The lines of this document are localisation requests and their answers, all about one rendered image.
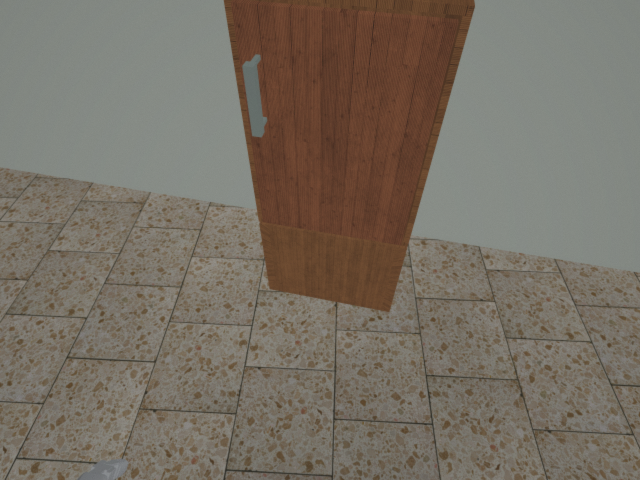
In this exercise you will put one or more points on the left robot hand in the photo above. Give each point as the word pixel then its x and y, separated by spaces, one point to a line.
pixel 106 470

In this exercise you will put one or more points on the handle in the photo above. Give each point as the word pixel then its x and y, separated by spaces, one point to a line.
pixel 251 80

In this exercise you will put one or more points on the cupboard door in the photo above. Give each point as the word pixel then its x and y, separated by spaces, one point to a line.
pixel 350 98

